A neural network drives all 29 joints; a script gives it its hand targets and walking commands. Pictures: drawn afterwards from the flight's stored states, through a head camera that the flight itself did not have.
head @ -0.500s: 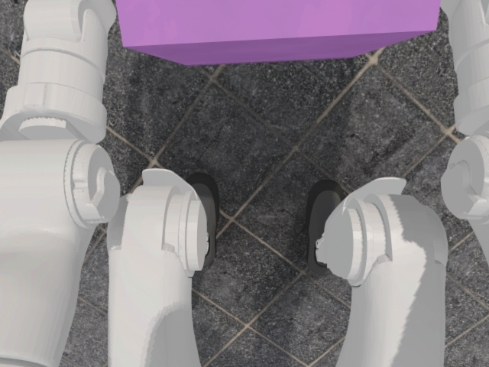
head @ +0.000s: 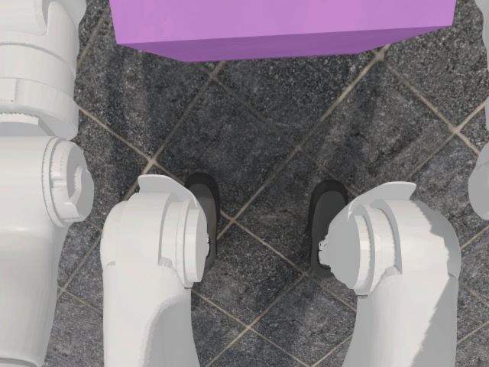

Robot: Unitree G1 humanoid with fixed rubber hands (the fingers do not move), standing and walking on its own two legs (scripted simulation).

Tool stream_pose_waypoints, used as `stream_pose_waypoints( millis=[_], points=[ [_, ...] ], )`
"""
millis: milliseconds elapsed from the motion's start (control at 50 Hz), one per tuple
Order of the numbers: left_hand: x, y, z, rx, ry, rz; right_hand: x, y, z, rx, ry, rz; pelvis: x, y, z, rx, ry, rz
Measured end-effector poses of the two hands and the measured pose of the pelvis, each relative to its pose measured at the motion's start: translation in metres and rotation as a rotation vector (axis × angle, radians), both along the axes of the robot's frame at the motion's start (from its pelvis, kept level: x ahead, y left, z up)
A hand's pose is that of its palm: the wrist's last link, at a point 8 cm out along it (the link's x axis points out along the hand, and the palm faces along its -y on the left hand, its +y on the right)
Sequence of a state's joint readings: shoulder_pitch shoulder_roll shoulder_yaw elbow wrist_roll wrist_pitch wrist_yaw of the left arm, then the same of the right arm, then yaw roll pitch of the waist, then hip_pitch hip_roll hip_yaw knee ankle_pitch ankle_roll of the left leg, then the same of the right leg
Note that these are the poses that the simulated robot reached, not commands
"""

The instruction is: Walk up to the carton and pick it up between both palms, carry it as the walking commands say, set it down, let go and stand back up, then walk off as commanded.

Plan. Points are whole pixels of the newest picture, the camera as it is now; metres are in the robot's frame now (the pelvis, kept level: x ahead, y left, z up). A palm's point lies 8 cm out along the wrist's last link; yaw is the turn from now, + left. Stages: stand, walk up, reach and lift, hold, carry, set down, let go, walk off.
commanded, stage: set down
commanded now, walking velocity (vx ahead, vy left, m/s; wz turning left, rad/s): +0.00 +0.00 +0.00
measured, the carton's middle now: out of the picture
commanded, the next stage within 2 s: let go in 1.32 s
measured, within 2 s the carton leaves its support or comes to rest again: neither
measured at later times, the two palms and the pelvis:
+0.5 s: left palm out of the picture +0.56 +0.24 -0.03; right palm out of the picture +0.58 -0.21 -0.04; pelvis -0.01 +0.00 +0.09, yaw +0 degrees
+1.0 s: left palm out of the picture +0.57 +0.25 +0.11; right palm out of the picture +0.59 -0.22 +0.11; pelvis -0.01 +0.00 +0.22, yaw +0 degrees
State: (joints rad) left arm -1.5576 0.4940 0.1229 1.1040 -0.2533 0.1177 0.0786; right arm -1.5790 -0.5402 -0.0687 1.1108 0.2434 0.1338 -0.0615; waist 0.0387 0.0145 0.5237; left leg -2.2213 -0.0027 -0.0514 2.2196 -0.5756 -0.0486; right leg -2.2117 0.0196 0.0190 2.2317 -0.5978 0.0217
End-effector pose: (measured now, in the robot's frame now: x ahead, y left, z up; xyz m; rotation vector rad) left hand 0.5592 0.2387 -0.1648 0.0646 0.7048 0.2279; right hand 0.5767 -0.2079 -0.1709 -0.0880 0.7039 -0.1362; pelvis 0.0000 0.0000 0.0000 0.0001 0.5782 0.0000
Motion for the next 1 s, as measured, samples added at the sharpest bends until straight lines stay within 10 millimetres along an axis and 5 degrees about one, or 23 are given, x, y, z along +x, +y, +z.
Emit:
stream_pose_waypoints(
  millis=[280, 1000],
  points=[
    [0.005, -0.002, 0.068, 0.008, -0.07, -0.022, 0.006, 0.0, 0.069, -0.007, -0.054, 0.007, -0.001, -0.001, 0.038, -0.002, -0.039, 0.002],
    [0.008, 0.011, 0.274, 0.003, -0.069, -0.053, 0.011, -0.007, 0.28, 0.02, -0.067, 0.011, -0.008, 0.002, 0.217, -0.009, -0.051, 0.011]
  ],
)
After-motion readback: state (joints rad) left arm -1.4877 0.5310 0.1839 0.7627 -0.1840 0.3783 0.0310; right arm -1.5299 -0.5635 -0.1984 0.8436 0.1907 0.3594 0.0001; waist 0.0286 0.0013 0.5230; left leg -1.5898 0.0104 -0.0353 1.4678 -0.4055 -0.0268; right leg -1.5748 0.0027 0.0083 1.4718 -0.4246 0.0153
